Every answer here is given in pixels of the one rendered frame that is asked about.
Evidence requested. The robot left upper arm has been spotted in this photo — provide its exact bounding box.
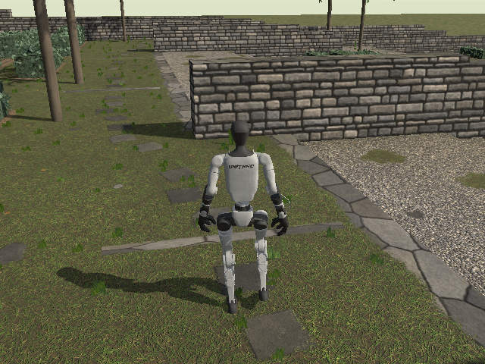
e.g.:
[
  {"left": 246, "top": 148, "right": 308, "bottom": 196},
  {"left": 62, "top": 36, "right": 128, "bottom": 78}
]
[{"left": 205, "top": 153, "right": 225, "bottom": 196}]

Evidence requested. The robot right hand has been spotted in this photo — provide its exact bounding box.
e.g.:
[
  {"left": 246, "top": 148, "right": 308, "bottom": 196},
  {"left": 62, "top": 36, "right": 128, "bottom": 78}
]
[{"left": 271, "top": 216, "right": 289, "bottom": 236}]

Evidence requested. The right robot shin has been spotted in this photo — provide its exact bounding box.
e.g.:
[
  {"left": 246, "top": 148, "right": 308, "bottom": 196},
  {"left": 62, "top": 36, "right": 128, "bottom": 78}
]
[{"left": 257, "top": 240, "right": 268, "bottom": 291}]

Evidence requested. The robot right forearm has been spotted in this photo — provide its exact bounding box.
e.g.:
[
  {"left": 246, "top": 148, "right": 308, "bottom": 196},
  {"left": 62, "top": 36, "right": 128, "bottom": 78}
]
[{"left": 271, "top": 183, "right": 286, "bottom": 218}]

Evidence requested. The robot right foot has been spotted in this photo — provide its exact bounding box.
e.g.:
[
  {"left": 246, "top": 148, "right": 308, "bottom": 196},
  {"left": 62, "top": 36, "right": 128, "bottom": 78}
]
[{"left": 258, "top": 288, "right": 269, "bottom": 301}]

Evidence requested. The robot left forearm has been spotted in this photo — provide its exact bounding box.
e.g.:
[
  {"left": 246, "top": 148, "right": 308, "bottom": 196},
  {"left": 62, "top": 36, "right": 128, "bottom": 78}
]
[{"left": 199, "top": 185, "right": 214, "bottom": 217}]

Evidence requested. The robot right upper arm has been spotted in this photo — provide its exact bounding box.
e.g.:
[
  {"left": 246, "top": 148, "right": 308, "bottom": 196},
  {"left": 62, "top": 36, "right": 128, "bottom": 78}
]
[{"left": 257, "top": 152, "right": 278, "bottom": 195}]

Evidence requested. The robot left hand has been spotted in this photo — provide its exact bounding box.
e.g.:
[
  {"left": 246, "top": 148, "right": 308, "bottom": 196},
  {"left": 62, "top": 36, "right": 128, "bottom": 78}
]
[{"left": 198, "top": 215, "right": 216, "bottom": 233}]

